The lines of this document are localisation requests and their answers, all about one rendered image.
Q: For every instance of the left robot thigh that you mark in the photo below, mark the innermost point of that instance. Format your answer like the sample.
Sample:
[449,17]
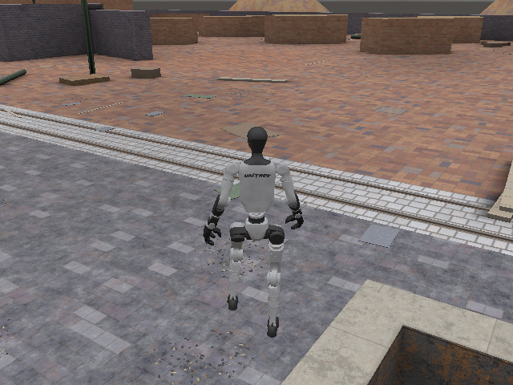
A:
[237,235]

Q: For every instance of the left robot hand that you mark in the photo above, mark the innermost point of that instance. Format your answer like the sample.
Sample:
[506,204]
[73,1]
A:
[208,233]

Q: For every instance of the right robot upper arm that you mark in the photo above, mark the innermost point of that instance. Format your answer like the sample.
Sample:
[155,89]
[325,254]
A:
[286,181]

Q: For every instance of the right robot forearm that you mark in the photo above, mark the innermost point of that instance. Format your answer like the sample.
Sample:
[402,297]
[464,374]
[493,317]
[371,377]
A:
[296,208]

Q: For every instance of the robot torso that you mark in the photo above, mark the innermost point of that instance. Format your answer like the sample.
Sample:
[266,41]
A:
[257,183]

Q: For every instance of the right robot hand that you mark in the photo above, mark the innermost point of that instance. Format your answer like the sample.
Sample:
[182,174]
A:
[292,218]

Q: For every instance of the left robot forearm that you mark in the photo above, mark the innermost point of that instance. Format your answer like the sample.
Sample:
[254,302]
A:
[215,215]

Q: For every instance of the left robot upper arm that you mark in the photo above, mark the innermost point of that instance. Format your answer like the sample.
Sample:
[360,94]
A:
[226,185]

